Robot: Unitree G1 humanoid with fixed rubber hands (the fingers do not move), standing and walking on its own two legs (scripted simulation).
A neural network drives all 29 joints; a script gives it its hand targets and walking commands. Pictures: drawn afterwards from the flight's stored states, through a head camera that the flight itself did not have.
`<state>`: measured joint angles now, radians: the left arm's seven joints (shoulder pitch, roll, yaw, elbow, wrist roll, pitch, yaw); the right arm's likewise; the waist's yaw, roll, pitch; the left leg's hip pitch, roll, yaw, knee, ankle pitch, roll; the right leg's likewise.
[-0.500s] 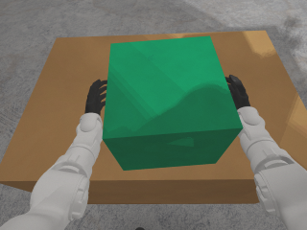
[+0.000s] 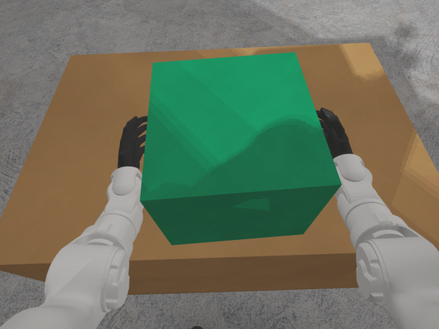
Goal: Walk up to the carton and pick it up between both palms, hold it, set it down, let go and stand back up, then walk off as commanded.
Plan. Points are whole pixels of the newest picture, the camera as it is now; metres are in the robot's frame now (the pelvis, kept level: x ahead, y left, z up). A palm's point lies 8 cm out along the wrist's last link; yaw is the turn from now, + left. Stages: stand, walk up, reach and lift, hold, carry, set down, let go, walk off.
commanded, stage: reach and lift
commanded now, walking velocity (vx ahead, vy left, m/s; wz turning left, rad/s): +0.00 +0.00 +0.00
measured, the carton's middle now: (231, 152) +0.47 +0.03 -0.02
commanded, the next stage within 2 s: none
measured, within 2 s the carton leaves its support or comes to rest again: leaves its support in 0.72 s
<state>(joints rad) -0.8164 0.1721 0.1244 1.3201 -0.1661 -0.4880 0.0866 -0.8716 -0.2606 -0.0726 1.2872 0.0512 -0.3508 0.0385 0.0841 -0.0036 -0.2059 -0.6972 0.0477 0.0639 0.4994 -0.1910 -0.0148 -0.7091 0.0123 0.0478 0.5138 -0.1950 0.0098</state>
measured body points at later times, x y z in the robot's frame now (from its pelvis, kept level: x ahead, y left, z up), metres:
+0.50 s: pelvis -0.02 +0.00 +0.00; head +0.07 -0.01 +0.44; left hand +0.39 +0.22 +0.04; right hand +0.44 -0.16 +0.05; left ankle +0.00 +0.13 -0.73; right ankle +0.01 -0.12 -0.73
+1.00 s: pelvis -0.03 +0.00 +0.00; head +0.01 -0.01 +0.45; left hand +0.38 +0.22 +0.07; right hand +0.42 -0.17 +0.09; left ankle +0.00 +0.13 -0.73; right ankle +0.01 -0.12 -0.73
